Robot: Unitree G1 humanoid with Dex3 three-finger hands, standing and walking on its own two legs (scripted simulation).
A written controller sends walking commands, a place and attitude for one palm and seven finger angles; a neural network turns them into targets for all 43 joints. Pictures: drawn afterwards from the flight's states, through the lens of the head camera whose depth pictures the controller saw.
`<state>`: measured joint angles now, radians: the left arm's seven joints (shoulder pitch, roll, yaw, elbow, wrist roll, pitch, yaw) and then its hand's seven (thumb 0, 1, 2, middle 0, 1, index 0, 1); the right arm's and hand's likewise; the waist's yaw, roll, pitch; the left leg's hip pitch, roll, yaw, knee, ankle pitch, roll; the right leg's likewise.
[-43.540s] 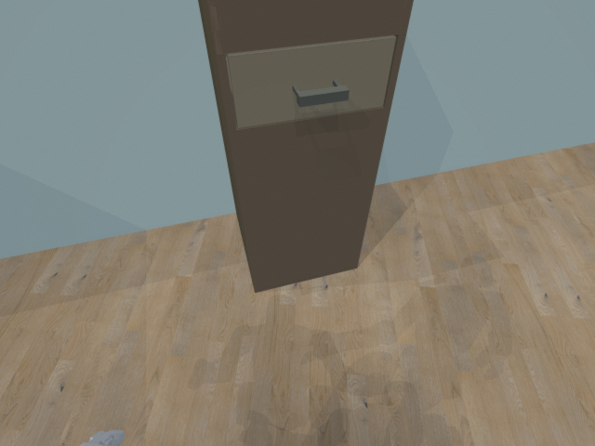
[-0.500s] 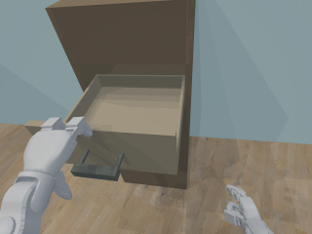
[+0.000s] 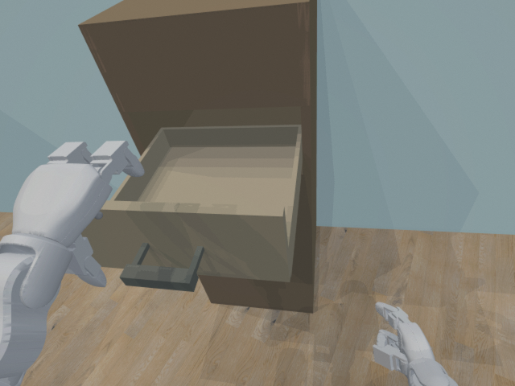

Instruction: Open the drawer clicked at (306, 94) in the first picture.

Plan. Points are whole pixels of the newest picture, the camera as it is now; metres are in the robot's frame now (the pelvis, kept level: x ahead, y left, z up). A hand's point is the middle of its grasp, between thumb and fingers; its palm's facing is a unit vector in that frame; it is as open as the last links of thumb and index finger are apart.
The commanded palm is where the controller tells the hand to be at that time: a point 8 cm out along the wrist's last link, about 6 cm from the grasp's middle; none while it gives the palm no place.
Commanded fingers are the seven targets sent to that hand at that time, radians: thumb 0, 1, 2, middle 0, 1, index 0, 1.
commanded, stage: lift the hand off the handle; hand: left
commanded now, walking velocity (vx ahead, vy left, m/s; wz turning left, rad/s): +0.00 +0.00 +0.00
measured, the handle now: (165, 264) +0.27 +0.21 +0.07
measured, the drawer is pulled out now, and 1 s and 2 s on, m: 0.30 0.30 0.30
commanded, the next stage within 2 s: draw the hand back to the body in 0.06 s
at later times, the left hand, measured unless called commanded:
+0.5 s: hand (67, 235) +0.22 +0.26 +0.21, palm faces +0.20 -0.03 -0.98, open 13.8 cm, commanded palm +0.17 +0.26 +0.26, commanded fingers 0.00 -0.50 0.30 -0.30 -1.20 -0.30 -1.20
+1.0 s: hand (65, 222) +0.20 +0.23 +0.25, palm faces +0.48 -0.82 -0.33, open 13.3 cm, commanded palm +0.16 +0.27 +0.26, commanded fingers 0.00 -0.05 0.50 -0.27 -0.91 -0.27 -0.91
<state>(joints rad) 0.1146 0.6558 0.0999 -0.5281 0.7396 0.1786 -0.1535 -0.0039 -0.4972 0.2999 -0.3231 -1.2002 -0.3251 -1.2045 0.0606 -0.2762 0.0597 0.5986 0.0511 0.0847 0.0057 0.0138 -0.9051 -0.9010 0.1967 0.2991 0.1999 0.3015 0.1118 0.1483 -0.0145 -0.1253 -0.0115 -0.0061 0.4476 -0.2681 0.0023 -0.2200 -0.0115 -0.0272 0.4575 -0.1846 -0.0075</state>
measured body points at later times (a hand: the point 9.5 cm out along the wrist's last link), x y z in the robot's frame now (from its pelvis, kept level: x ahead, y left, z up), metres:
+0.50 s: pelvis -0.01 +0.00 -0.01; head -0.02 -0.05 +0.44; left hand +0.20 +0.26 +0.26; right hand +0.22 -0.21 -0.09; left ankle -0.01 +0.12 -0.74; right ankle +0.04 -0.11 -0.74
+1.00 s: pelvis +0.01 +0.01 +0.00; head -0.01 +0.00 +0.45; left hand +0.17 +0.27 +0.26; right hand +0.20 -0.19 -0.08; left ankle -0.01 +0.12 -0.74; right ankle +0.04 -0.11 -0.74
